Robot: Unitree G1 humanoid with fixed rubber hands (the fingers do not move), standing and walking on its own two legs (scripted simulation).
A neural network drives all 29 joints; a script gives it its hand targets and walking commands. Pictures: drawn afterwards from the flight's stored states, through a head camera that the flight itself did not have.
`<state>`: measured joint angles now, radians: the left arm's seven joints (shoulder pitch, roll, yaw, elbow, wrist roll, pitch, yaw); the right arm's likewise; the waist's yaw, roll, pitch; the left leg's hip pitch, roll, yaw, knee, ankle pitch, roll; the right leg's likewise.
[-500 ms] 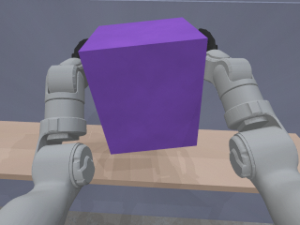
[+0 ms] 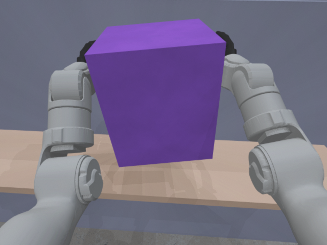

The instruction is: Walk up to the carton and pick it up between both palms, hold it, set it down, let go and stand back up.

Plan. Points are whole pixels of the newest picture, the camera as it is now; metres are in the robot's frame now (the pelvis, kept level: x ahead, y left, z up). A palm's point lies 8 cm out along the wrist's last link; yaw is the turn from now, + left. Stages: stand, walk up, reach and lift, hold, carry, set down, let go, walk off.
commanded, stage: hold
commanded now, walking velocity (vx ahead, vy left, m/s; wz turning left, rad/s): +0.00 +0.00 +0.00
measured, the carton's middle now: (159, 92) +0.37 +0.01 +0.29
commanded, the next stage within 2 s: none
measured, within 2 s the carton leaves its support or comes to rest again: neither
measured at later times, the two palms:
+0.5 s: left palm (88, 73) +0.38 +0.16 +0.33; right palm (228, 65) +0.37 -0.14 +0.34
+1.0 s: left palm (89, 72) +0.38 +0.15 +0.33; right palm (229, 66) +0.37 -0.15 +0.34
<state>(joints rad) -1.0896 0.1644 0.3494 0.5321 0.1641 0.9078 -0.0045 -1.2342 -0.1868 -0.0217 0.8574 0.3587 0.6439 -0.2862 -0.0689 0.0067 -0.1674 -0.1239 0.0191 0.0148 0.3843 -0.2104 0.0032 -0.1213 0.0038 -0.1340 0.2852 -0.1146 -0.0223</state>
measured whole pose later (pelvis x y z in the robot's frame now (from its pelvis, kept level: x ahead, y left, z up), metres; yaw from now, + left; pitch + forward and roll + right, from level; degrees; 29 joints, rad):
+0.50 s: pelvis +0.00 +0.00 +0.00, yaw +0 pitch -3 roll -1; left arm -1.07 0.15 0.34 0.50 0.17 0.92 0.00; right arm -1.22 -0.20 -0.01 0.85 0.38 0.65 -0.28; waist -0.07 0.01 -0.17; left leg -0.12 0.02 0.02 0.39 -0.22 0.00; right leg -0.11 0.01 -0.13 0.28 -0.12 -0.02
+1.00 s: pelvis +0.00 +0.00 +0.00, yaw +0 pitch -3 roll -1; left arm -1.08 0.16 0.35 0.52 0.17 0.91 0.00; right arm -1.22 -0.19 -0.01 0.84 0.38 0.67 -0.29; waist -0.08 0.01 -0.17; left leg -0.12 0.02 0.01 0.39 -0.22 0.00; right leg -0.12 0.01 -0.13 0.29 -0.12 -0.02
